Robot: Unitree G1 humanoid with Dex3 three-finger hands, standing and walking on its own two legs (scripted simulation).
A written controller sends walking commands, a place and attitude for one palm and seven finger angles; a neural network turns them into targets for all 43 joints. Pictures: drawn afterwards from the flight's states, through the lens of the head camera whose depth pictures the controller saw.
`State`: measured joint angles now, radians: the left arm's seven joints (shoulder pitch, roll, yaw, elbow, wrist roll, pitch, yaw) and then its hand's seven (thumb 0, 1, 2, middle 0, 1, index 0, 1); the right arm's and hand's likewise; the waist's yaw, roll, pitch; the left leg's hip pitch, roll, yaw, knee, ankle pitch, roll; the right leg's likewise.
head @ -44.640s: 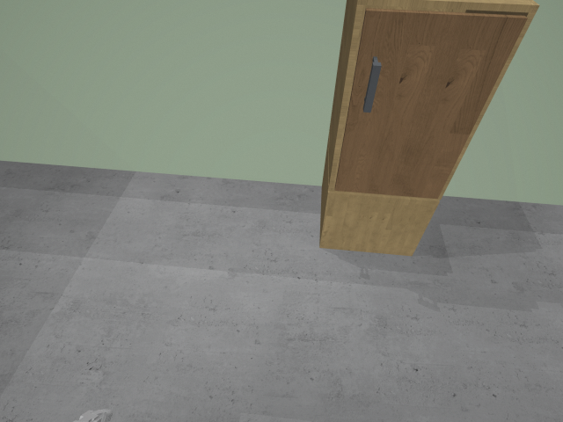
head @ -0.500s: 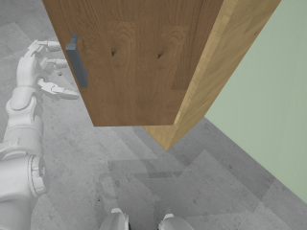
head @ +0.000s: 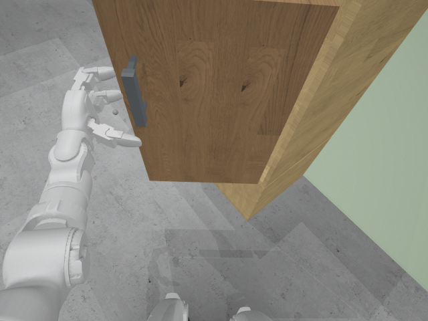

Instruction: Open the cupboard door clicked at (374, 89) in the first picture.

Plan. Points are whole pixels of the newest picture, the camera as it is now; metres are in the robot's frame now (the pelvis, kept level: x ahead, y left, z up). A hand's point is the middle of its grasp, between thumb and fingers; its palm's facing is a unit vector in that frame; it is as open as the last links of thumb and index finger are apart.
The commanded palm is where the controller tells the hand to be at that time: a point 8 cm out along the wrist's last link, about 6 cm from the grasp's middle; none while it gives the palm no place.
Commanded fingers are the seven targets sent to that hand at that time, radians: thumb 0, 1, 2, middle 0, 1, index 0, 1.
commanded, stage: slide the fingers in behind the handle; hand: left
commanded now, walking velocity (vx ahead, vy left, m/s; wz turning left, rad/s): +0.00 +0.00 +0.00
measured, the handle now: (137, 93) +0.52 +0.14 +0.10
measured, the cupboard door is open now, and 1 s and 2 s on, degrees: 51 51 52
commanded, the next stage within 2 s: move the hooked fingers beside the handle in 0.68 s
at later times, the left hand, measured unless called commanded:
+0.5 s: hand (117, 112) +0.47 +0.18 +0.09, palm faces +0.05 -1.00 -0.01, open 14.8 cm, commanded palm +0.45 +0.17 +0.09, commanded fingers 0.00 -0.50 0.30 -0.30 -1.20 -0.30 -1.20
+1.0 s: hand (117, 113) +0.47 +0.18 +0.09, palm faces +0.05 -1.00 -0.02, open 14.9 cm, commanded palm +0.45 +0.18 +0.09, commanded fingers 0.00 -0.50 0.30 -0.30 -1.20 -0.30 -1.20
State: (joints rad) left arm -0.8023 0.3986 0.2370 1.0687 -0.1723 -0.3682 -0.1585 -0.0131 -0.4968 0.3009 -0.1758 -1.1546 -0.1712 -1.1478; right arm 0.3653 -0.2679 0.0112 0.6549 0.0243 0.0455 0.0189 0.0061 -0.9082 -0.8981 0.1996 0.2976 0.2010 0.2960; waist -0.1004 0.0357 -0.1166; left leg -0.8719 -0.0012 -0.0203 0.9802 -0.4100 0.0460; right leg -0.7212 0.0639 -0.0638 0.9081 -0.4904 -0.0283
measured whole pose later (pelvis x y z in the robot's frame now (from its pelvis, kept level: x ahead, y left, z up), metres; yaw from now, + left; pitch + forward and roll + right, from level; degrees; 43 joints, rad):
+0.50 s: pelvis -0.01 +0.00 +0.00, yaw +2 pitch +18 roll -4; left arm -0.88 0.36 0.14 1.11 -0.19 -0.38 -0.09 -0.01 -0.50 0.30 -0.14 -1.18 -0.13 -1.17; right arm 0.37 -0.26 0.00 0.70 0.01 0.00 0.03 0.01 -0.91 -0.90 0.20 0.30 0.20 0.30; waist -0.08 0.04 -0.11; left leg -0.91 -0.02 -0.05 1.00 -0.40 0.05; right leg -0.75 0.05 -0.09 0.93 -0.50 -0.03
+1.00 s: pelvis -0.01 +0.01 +0.00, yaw +1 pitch +18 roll -4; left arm -0.86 0.35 0.14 1.08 -0.18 -0.38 -0.07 -0.01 -0.50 0.30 -0.12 -1.15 -0.11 -1.14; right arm 0.37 -0.26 0.00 0.70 0.01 -0.01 0.04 0.01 -0.91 -0.90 0.20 0.30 0.20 0.30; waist -0.08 0.04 -0.11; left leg -0.90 -0.02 -0.04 1.00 -0.40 0.06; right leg -0.74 0.04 -0.08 0.92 -0.49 -0.02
